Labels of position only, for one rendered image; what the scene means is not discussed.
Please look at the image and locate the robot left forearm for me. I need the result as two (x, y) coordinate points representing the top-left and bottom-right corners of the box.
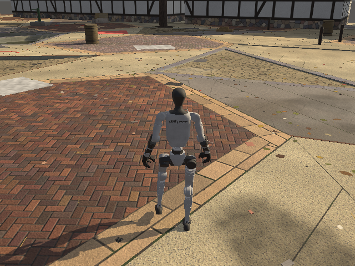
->
(144, 134), (156, 157)

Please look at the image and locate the right robot upper arm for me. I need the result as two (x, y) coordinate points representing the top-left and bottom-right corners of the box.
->
(190, 112), (205, 142)

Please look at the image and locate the left robot upper arm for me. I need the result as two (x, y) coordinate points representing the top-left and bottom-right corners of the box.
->
(151, 111), (167, 143)

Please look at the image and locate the robot right forearm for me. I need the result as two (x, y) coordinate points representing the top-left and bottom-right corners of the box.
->
(200, 134), (210, 154)

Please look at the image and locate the robot left hand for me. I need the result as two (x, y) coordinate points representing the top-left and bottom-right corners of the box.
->
(142, 155), (155, 168)

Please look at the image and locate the right robot thigh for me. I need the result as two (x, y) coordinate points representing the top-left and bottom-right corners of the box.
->
(184, 155), (197, 197)

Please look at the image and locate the robot right foot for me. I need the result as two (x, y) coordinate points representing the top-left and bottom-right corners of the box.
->
(183, 218), (191, 231)

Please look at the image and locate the robot right hand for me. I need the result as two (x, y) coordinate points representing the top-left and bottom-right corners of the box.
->
(198, 152), (211, 163)

